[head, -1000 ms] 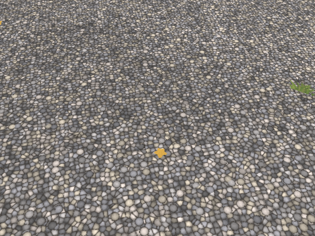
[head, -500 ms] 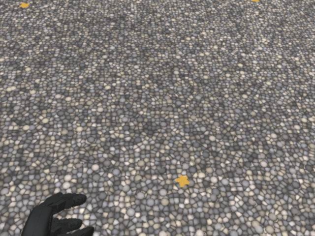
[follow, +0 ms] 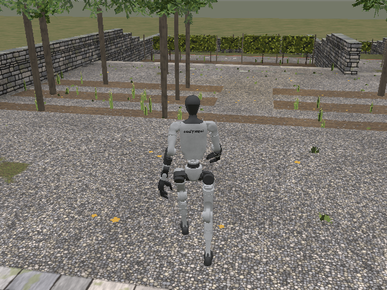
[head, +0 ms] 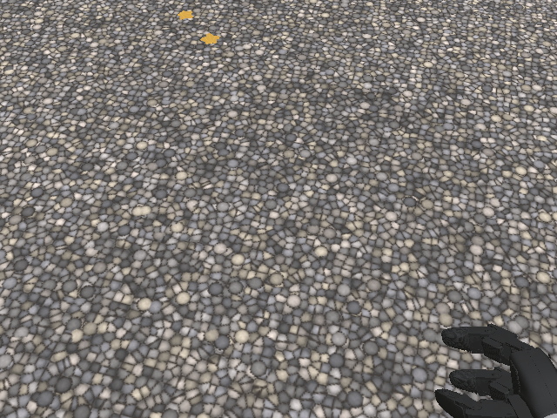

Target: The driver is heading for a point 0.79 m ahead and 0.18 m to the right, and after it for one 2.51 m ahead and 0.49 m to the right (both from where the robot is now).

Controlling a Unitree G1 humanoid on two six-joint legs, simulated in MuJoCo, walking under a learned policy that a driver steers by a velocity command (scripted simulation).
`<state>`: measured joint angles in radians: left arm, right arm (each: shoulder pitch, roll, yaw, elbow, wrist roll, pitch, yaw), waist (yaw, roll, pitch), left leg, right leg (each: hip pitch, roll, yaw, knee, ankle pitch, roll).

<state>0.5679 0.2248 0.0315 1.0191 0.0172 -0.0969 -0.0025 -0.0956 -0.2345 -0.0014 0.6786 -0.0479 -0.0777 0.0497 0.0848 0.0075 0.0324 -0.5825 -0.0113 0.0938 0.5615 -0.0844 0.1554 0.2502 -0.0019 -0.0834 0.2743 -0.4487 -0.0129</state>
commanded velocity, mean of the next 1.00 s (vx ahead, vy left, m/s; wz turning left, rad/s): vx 1.00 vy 0.00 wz -0.37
